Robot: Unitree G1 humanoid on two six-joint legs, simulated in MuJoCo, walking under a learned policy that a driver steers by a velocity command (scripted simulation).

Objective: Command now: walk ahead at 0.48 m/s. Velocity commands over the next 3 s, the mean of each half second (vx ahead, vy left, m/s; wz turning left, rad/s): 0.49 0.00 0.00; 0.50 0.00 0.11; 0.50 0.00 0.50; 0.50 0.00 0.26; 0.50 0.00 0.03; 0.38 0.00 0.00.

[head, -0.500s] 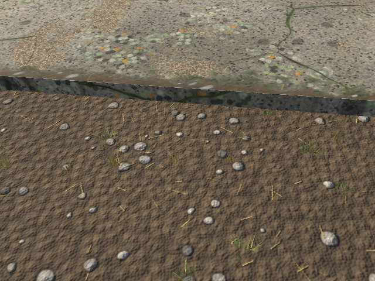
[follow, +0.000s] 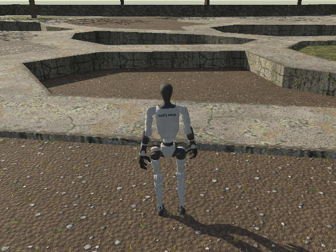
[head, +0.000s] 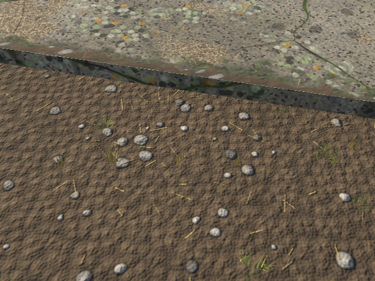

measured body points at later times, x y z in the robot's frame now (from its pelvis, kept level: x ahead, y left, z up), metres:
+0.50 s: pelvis +0.28 -0.02 -0.01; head +0.31 -0.03 +0.44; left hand +0.38 +0.23 -0.14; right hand +0.28 -0.26 -0.16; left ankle +0.15 +0.09 -0.64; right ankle +0.34 -0.08 -0.74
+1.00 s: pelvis +0.56 +0.03 -0.02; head +0.60 +0.04 +0.43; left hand +0.50 +0.27 -0.17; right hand +0.73 -0.20 -0.14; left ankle +0.65 +0.09 -0.74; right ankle +0.38 -0.08 -0.67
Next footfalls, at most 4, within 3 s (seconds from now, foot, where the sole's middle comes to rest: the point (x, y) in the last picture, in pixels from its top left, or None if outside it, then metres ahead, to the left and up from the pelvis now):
0.38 right None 0.39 -0.08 -0.78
0.94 left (169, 229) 0.69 0.10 -0.78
1.48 right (195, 157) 1.03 0.01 -0.78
2.00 left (130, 134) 1.16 0.31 -0.78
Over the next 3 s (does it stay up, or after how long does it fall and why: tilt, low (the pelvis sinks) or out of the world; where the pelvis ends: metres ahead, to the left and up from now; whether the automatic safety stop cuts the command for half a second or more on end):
stays up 1.62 0.34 0.11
